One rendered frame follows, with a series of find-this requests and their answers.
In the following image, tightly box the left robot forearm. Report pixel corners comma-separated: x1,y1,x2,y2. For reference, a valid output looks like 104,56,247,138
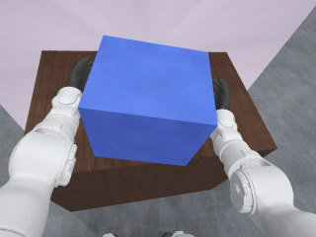
8,86,82,178

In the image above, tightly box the pedestal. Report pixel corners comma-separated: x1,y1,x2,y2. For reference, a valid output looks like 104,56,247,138
24,50,277,212

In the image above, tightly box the right robot upper arm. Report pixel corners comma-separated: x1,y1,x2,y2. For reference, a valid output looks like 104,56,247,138
230,165,316,237

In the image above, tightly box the right robot forearm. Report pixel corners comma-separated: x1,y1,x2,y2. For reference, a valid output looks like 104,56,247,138
210,109,294,202

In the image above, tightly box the robot left hand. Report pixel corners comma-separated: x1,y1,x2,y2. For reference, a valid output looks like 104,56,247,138
65,56,94,93

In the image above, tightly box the carton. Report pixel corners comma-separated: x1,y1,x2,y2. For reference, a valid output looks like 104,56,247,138
77,35,218,166

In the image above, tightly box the left robot upper arm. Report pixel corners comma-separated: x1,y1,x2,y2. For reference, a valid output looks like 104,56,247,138
0,131,77,237

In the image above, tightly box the robot right hand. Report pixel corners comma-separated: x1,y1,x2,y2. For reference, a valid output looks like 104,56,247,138
211,77,230,112

